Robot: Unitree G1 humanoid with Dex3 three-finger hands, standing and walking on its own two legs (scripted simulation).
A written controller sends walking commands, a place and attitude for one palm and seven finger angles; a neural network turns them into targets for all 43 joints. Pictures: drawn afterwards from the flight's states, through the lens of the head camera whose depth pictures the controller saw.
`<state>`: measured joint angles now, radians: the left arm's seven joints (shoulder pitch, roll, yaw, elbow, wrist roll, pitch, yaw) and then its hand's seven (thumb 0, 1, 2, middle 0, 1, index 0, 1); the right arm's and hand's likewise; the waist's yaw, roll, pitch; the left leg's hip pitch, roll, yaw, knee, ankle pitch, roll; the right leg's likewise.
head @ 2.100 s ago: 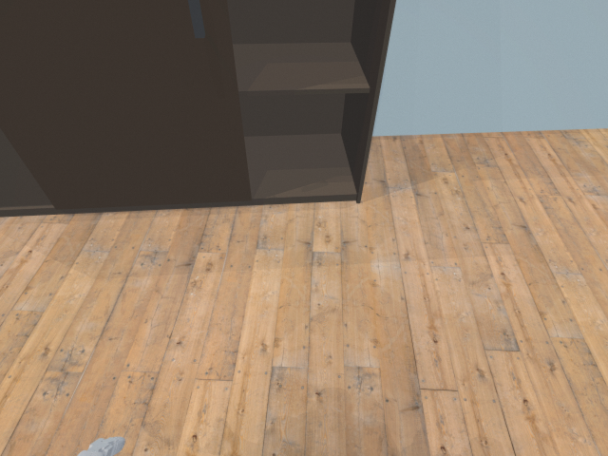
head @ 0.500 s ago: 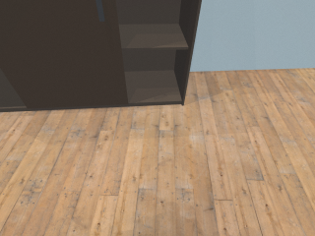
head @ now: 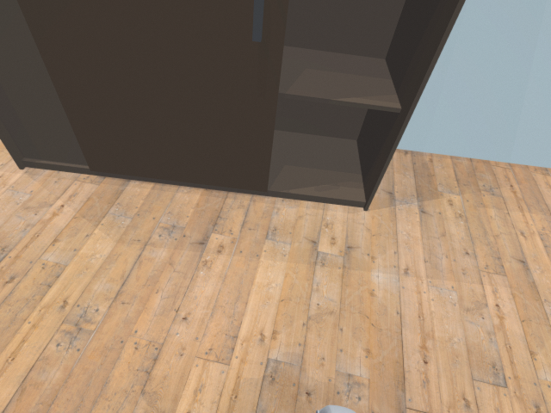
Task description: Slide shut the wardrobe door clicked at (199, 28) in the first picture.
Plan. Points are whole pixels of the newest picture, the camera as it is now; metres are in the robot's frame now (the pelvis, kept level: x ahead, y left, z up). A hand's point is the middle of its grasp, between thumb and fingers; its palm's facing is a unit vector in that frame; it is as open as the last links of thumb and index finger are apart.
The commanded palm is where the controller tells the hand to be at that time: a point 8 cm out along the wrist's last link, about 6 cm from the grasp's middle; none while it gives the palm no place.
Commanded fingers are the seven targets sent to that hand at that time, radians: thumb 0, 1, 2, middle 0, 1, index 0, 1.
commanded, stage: walk to a spot facing it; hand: left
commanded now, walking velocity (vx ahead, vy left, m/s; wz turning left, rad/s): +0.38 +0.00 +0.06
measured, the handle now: out of the picture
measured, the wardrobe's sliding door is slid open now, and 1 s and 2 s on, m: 0.50 0.50 0.50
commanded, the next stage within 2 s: take the last steps up to it in 0.54 s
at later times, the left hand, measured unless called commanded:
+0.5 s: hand (194, 324) +0.31 +0.16 -0.18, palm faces +0.10 -0.98 -0.19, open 7.3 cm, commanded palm none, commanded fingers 0.00 0.90 0.90 -0.20 -0.30 -0.20 -0.30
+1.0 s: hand (187, 302) +0.36 +0.18 -0.19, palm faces +0.13 -0.98 -0.13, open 7.4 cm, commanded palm none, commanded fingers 0.00 0.90 0.90 -0.20 -0.30 -0.20 -0.30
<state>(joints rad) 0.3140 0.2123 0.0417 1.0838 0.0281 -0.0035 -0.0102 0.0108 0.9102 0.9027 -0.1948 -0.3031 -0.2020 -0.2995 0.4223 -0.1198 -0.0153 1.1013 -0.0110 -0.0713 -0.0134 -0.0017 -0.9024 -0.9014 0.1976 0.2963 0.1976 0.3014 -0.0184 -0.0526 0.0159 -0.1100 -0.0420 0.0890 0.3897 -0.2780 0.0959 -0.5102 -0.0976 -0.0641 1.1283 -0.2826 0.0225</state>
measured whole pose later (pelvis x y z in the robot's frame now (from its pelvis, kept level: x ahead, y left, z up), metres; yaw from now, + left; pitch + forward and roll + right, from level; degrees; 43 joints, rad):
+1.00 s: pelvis +0.43 +0.03 -0.01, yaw +1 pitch -2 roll +0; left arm 0.41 0.12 0.05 1.16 0.02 -0.02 0.01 0.01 0.91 0.90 -0.20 -0.30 -0.20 -0.30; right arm 0.14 -0.11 -0.06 1.00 -0.01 -0.10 -0.03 -0.04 -0.94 -0.90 0.20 0.30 0.20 0.30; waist 0.03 -0.04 0.07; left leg -0.25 0.06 0.22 0.53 -0.25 0.04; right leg -0.40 -0.06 -0.07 1.20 -0.42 -0.02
